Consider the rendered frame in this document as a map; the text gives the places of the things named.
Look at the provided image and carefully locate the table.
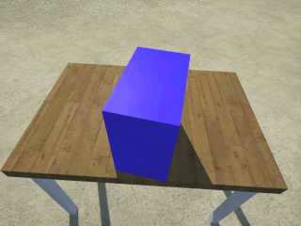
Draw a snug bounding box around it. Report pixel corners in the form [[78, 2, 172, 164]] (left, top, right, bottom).
[[0, 62, 288, 224]]

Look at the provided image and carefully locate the carton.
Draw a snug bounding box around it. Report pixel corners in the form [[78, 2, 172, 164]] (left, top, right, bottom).
[[102, 46, 191, 182]]

